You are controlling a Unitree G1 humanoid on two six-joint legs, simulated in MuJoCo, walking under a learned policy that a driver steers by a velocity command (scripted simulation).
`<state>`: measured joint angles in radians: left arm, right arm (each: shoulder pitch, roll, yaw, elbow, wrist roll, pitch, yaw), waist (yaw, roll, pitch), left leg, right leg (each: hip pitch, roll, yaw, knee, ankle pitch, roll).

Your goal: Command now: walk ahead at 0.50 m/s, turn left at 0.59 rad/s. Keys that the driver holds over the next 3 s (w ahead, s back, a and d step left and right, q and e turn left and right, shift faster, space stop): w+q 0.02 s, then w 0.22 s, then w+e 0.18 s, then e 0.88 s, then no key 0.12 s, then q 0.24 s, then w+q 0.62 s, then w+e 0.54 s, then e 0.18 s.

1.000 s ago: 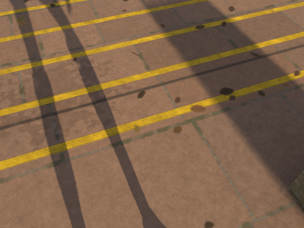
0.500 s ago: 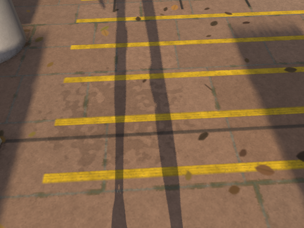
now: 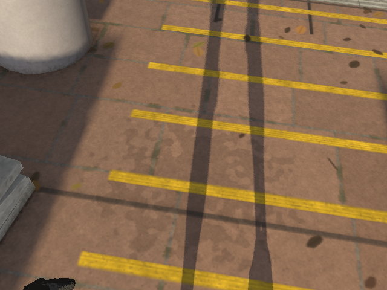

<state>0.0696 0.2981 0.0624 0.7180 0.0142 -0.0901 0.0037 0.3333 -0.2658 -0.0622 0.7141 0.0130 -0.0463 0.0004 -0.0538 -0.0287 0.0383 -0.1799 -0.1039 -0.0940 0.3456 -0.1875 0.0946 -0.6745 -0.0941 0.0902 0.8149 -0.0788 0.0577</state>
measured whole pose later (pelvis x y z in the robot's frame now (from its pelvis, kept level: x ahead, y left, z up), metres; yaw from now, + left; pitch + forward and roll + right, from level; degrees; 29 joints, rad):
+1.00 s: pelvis +0.40 -0.02 -0.01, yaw -16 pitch +1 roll +1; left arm 0.19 0.32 0.07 0.66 -0.01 0.07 0.01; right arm 0.12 -0.28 -0.06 0.73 -0.01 0.00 -0.02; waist -0.02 -0.01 0.06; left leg -0.30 0.04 0.13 0.42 -0.14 0.02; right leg -0.48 -0.06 0.00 0.85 -0.35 0.06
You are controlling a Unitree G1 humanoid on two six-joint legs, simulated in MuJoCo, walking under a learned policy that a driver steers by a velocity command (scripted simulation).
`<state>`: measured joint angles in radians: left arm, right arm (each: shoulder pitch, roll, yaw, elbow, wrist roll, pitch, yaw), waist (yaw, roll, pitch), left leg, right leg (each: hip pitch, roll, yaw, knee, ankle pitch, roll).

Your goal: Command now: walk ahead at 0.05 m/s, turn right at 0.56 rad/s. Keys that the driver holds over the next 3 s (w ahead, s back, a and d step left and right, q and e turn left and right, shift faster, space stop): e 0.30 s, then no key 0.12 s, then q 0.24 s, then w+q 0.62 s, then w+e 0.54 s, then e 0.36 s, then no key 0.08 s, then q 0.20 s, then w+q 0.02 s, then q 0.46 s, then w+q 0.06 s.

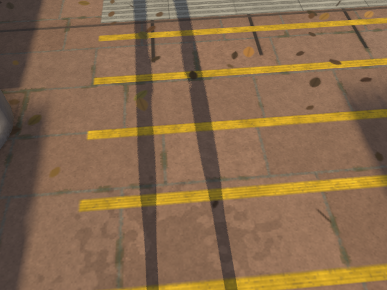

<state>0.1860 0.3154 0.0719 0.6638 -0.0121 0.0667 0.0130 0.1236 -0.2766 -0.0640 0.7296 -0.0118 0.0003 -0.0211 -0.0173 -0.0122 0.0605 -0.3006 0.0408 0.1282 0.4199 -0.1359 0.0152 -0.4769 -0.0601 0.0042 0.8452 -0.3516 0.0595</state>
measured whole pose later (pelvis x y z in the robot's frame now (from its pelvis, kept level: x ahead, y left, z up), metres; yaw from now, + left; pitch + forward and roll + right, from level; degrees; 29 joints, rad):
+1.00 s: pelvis +0.09 -0.01 +0.00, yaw +0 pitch +2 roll -1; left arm 0.39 0.28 0.08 0.74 0.00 -0.07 0.02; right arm 0.15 -0.31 -0.06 0.68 0.03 -0.02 0.02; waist 0.07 0.04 0.00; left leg -0.59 0.04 -0.05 1.01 -0.31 0.00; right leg -0.08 0.00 -0.06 0.35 -0.30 -0.01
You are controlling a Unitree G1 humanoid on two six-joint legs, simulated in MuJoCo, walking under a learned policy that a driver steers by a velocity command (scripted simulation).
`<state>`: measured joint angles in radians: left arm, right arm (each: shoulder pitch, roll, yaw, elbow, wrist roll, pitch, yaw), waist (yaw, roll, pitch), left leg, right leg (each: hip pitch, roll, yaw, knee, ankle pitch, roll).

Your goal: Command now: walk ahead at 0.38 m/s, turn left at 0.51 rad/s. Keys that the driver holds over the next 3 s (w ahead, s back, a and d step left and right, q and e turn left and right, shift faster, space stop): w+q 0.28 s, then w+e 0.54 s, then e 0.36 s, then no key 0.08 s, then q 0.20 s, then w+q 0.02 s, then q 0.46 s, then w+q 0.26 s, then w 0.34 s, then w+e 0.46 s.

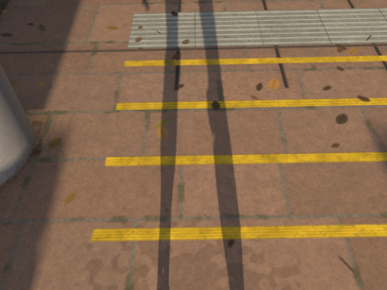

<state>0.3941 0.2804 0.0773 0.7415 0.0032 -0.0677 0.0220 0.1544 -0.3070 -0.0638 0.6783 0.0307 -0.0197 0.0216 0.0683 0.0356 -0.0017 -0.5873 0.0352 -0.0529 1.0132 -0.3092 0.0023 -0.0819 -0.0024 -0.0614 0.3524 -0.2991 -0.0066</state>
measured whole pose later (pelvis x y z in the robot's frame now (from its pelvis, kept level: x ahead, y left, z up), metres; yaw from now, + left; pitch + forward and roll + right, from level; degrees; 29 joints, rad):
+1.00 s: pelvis +0.54 +0.12 +0.00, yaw -5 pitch +3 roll -1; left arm 0.27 0.30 0.06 0.68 -0.01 -0.04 0.00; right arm 0.13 -0.31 -0.02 0.64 -0.02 -0.09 -0.01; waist 0.03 0.02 0.06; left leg -0.65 0.06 -0.11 0.92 -0.27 -0.08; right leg -0.26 0.12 0.09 0.38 -0.16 -0.08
